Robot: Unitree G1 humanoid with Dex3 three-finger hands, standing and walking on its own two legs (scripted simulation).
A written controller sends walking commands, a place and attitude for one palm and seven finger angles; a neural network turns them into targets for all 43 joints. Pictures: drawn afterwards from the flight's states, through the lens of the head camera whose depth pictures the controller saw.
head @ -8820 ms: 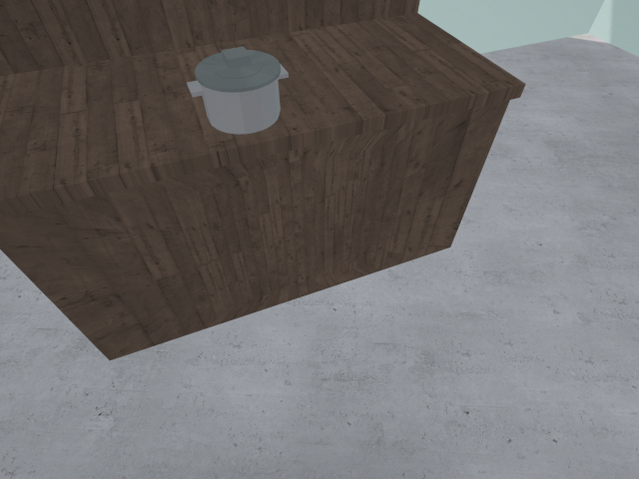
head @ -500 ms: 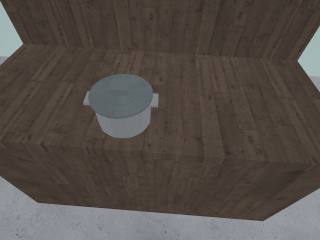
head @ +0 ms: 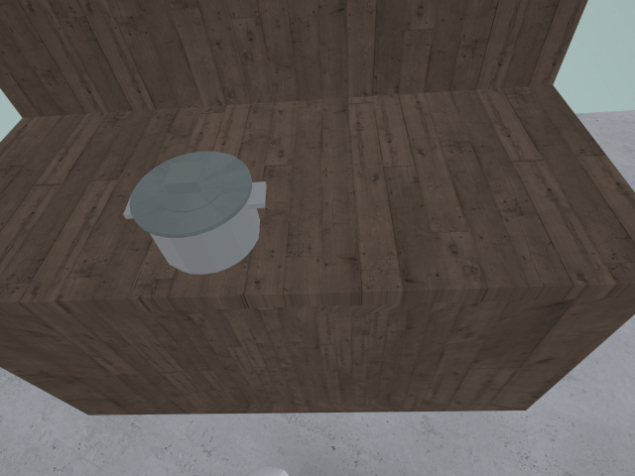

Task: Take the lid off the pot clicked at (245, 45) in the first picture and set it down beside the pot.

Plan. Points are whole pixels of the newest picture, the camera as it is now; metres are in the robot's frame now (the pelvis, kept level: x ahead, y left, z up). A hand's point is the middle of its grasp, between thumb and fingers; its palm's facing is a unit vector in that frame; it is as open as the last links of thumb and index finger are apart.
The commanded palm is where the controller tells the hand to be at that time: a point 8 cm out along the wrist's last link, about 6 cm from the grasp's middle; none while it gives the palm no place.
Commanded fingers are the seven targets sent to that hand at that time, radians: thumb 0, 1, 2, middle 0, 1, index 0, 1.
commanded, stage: come to a stop and stand still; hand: left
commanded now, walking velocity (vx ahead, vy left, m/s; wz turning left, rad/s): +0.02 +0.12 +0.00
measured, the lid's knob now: (186, 177) +0.50 +0.24 +0.10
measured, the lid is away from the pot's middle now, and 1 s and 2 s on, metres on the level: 0.01 0.01 0.01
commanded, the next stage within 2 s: look again from close up in 1.56 s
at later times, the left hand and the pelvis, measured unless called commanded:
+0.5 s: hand out of the picture -0.03 +0.26 -0.17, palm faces +0.04 -0.96 -0.26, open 7.4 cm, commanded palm none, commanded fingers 0.00 0.90 0.90 -0.20 -0.30 -0.20 -0.30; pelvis -0.04 +0.07 -0.01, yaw +0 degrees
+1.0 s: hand out of the picture +0.02 +0.24 -0.18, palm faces +0.02 -0.98 -0.21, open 7.4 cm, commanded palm none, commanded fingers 0.00 0.90 0.90 -0.20 -0.30 -0.20 -0.30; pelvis -0.01 +0.06 -0.01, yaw +0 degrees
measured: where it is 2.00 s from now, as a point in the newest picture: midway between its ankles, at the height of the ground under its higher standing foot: outside the picture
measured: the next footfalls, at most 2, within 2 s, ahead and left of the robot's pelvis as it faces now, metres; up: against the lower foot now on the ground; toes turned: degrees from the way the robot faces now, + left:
left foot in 0.28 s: -0.01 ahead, +0.15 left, +0.00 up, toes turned +3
